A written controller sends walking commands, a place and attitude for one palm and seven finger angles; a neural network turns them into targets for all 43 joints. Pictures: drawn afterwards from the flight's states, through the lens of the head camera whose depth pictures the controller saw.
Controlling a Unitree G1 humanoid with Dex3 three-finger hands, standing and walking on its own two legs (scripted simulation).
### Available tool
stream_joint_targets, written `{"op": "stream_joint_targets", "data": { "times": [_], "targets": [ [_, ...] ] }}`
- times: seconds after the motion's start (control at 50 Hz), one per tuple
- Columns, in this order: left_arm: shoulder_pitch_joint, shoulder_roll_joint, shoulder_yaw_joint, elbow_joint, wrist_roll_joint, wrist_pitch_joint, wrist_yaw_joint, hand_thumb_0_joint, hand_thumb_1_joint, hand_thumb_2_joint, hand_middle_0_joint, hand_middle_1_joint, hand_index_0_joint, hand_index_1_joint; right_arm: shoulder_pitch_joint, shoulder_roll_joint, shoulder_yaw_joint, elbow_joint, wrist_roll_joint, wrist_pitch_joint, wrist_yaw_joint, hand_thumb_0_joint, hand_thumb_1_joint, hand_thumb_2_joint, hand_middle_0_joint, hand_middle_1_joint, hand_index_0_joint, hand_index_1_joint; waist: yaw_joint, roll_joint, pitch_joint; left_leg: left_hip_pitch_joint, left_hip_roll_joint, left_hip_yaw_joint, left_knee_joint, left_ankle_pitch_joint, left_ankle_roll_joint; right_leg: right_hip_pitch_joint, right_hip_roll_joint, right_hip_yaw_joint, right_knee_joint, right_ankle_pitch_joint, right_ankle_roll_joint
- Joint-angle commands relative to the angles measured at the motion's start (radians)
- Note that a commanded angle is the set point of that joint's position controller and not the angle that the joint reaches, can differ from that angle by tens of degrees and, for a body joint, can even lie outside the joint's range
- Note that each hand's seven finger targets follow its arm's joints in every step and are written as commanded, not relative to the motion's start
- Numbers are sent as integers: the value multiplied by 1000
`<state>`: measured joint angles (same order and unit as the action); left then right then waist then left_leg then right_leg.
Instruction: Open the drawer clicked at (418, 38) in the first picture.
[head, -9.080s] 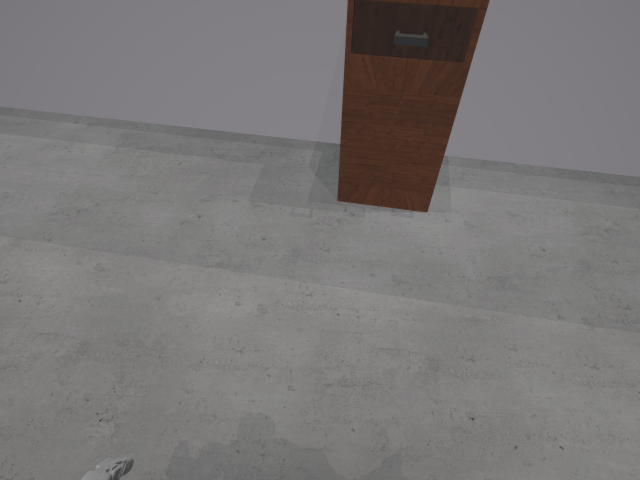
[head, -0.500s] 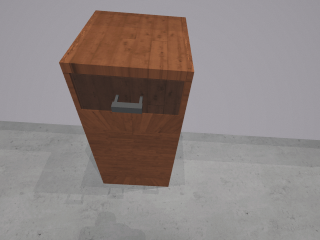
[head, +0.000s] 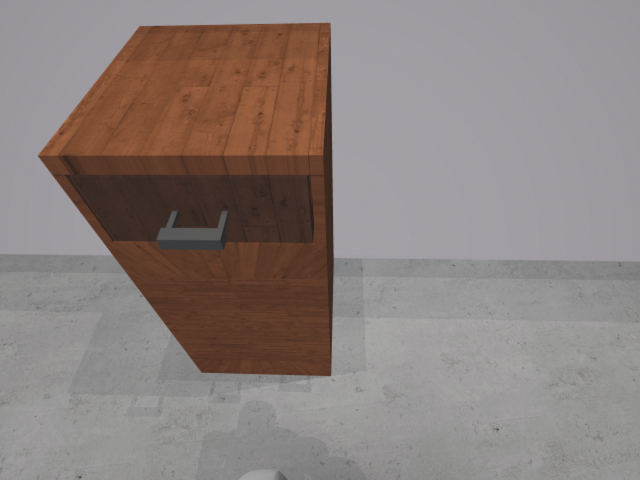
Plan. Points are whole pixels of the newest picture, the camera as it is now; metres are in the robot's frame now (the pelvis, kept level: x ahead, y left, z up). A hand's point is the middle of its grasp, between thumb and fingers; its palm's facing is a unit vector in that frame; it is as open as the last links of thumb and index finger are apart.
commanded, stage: come to a stop and stand still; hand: left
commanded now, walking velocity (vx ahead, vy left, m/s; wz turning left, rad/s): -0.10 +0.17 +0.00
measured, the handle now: (195, 227) +0.48 +0.23 +0.00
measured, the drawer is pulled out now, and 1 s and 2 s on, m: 0.00 0.00 0.00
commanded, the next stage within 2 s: look again from close up in 1.26 s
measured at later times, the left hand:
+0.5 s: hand out of the picture -0.04 +0.25 -0.17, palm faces +0.02 -0.98 -0.19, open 7.3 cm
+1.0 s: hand out of the picture +0.02 +0.18 -0.17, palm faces +0.02 -0.98 -0.22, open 7.1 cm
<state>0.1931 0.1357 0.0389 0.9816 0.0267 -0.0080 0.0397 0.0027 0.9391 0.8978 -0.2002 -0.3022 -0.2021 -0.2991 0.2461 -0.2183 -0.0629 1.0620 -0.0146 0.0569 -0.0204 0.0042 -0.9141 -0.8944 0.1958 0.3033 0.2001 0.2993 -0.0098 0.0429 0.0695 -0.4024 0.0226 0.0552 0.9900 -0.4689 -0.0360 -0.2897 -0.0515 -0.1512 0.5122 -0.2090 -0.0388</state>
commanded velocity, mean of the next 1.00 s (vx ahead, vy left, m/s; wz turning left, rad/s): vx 0.03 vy -0.05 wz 0.00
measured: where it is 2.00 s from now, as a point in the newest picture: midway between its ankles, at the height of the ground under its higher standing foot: outside the picture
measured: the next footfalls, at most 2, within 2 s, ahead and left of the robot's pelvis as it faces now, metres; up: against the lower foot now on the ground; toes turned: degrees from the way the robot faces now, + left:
left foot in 0.28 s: +0.03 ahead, +0.15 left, +0.00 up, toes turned -10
right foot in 0.68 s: -0.01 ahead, -0.07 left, +0.00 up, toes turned -5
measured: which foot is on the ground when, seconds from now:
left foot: up 0.00-0.26, down 0.28-1.00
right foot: down 0.00-0.28, up 0.30-0.66, down 0.68-1.00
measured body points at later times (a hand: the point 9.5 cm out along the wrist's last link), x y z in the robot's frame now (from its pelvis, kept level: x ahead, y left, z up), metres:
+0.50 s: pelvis -0.03 +0.06 +0.01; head -0.02 +0.07 +0.46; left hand -0.04 +0.30 -0.15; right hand -0.01 -0.18 -0.13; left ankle -0.04 +0.16 -0.74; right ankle -0.06 -0.07 -0.68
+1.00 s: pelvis -0.02 +0.00 +0.00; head -0.03 -0.01 +0.45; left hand +0.02 +0.23 -0.15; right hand -0.05 -0.21 -0.16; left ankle -0.02 +0.14 -0.74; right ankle -0.05 -0.07 -0.74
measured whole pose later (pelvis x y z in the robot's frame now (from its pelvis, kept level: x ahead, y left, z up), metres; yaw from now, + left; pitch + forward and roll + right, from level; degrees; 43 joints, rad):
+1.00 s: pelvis -0.02 +0.00 +0.00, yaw -1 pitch -2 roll +0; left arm 0.24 0.16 0.02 1.10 0.01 0.00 0.04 0.00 0.97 0.90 -0.20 -0.30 -0.20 -0.30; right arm 0.31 -0.11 0.00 1.16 -0.02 0.02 -0.03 0.00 -0.91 -0.89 0.20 0.30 0.20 0.30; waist -0.03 0.01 0.00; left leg -0.17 0.08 0.07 0.47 -0.26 -0.05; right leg -0.11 0.04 -0.10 0.44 -0.30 -0.06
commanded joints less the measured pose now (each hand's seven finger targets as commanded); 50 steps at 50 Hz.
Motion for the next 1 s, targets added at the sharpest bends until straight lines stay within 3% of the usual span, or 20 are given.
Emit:
{"op": "stream_joint_targets", "data": {
  "times": [0.0, 0.14, 0.2, 0.22, 0.24, 0.26, 0.28, 0.32, 0.4, 0.5, 0.58, 0.62, 0.66, 0.68, 0.7, 0.72, 0.78, 0.84, 0.92, 0.98],
  "targets": [
    [124, 222, 62, -25, -3, 0, 29, 0, 900, 900, -200, -300, -200, -300, -6, -29, -13, -81, -9, 15, 10, 0, -900, -900, 200, 300, 200, 300, 48, -100, -100, -101, 15, -83, 108, 34, -13, 157, -368, 281, -164, 621, -175],
    [46, 243, 66, -67, 16, 15, 16, 0, 900, 900, -200, -300, -200, -300, -23, -25, -9, -129, -3, -2, 24, 0, -900, -900, 200, 300, 200, 300, 32, -219, -128, 45, 14, -46, -172, 27, 8, 73, -311, 277, -202, 212, -141],
    [20, 230, 60, -69, 10, 32, 2, 0, 900, 900, -200, -300, -200, -300, 85, -22, -3, -102, 1, -27, 19, 0, -900, -900, 200, 300, 200, 300, -17, -228, -140, 287, -21, 21, -482, 198, 25, -64, -204, 227, -168, -69, -56],
    [28, 195, 48, -67, 1, 39, -5, 0, 900, 900, -200, -300, -200, -300, 117, -53, -5, -90, 0, -34, 16, 0, -900, -900, 200, 300, 200, 300, -32, -129, -140, 365, 4, -10, -570, 193, 28, -135, -144, 185, -110, -197, -8],
    [53, 135, 33, -70, -10, 42, -12, 0, 900, 900, -200, -300, -200, -300, 119, -126, -19, -95, -12, -43, 12, 0, -900, -900, 200, 300, 200, 300, -37, 105, -110, 337, 168, -262, -704, 7, 79, -247, -43, 119, 59, -295, 43],
    [33, 90, 22, -77, -13, 44, -14, 0, 900, 900, -200, -300, -200, -300, 52, -192, -25, -125, -20, -39, 7, 0, -900, -900, 200, 300, 200, 300, -35, 286, -14, 120, 324, -452, -874, -187, 155, -248, 19, 84, 212, -308, 72],
    [15, 112, 29, -78, -12, 41, -22, 0, 900, 900, -200, -300, -200, -300, -45, -186, -16, -151, -24, -36, 4, 0, -900, -900, 200, 300, 200, 300, -6, 207, 59, -50, 360, -444, -931, -284, 213, -174, -34, 164, 293, -227, 62],
    [85, 112, 31, -26, 9, 43, -35, 0, 900, 900, -200, -300, -200, -300, -91, -125, 4, -140, -27, -51, -7, 0, -900, -900, 200, 300, 200, 300, 34, 129, 38, -6, 275, -349, -893, -155, 181, -165, 3, 165, 439, -152, 59],
    [128, 109, 26, 6, 8, 28, -54, 0, 900, 900, -200, -300, -200, -300, 16, -111, 1, -103, -16, -70, -22, 0, -900, -900, 200, 300, 200, 300, 1, 23, -22, 256, 231, -222, -819, 111, 167, -267, 11, 144, 441, -81, 76],
    [49, 103, 18, -22, 4, 34, -55, 0, 900, 900, -200, -300, -200, -300, 147, -111, 1, -40, -20, -75, -37, 0, -900, -900, 200, 300, 200, 300, -50, 80, -18, 355, 289, -230, -768, 434, 202, -241, -10, 146, 284, -161, 79],
    [97, 72, 11, 4, -9, 32, -46, 0, 900, 900, -200, -300, -200, -300, 132, -124, 2, -15, -21, -70, -40, 0, -900, -900, 200, 300, 200, 300, -22, 131, -74, 315, 256, -180, -669, 666, 186, -48, 23, 109, 80, -186, 62],
    [159, 74, 11, 36, -11, 22, -39, 0, 900, 900, -200, -300, -200, -300, 124, -115, 6, -2, -12, -69, -36, 0, -900, -900, 200, 300, 200, 300, 12, 93, -112, 251, 207, -138, -598, 617, 134, 111, 34, 89, -104, 14, 56],
    [203, 138, 17, 68, -10, 4, -21, 0, 900, 900, -200, -300, -200, -300, 138, -37, 21, 9, 2, -73, -26, 0, -900, -900, 200, 300, 200, 300, 21, -99, -148, 75, 97, -29, -493, 320, 49, 333, -121, 248, -163, 260, 13],
    [201, 173, 17, 78, -13, -1, -16, 0, 900, 900, -200, -300, -200, -300, 123, 6, 36, 0, 3, -70, -23, 0, -900, -900, 200, 300, 200, 300, 19, -200, -129, 24, 37, 23, -470, 102, 23, 317, -216, 311, -173, 353, -38],
    [183, 173, 12, 70, -14, 0, -12, 0, 900, 900, -200, -300, -200, -300, 119, 13, 37, 2, -1, -60, -21, 0, -900, -900, 200, 300, 200, 300, 17, -183, -100, 51, 40, 16, -416, 19, 23, 247, -251, 310, -204, 326, -72],
    [162, 154, 14, 74, -12, -4, -8, 0, 900, 900, -200, -300, -200, -300, 97, 19, 36, 10, -6, -50, -23, 0, -900, -900, 200, 300, 200, 300, 18, -247, -65, 53, 52, 6, -367, 18, 23, 210, -210, 299, -207, 408, -83],
    [113, 113, -1, 79, -18, -8, -2, 0, 900, 900, -200, -300, -200, -300, 130, 27, 40, 49, 0, -42, -25, 0, -900, -900, 200, 300, 200, 300, -5, -183, -29, 78, 70, -12, -359, 66, 19, 199, -183, 234, -185, 506, -98],
    [82, 107, -5, 77, -25, -2, -1, 0, 900, 900, -200, -300, -200, -300, 167, 39, 43, 84, -1, -38, -24, 0, -900, -900, 200, 300, 200, 300, -23, -117, 12, 199, 77, -5, -500, 238, 19, 78, -140, 210, -202, 248, -71],
    [110, 81, -11, 87, -23, 6, -1, 0, 900, 900, -200, -300, -200, -300, 127, 18, 46, 90, -3, -44, -21, 0, -900, -900, 200, 300, 200, 300, 5, -14, 87, 186, 105, -38, -606, 315, 30, 49, -50, 192, -230, 44, -3],
    [149, 92, -13, 104, -24, -1, 0, 0, 900, 900, -200, -300, -200, -300, 114, 26, 50, 83, -2, -47, -23, 0, -900, -900, 200, 300, 200, 300, 9, -9, 65, 196, 101, -25, -612, 346, 31, 101, -57, 202, -222, 146, 8]
  ]
}}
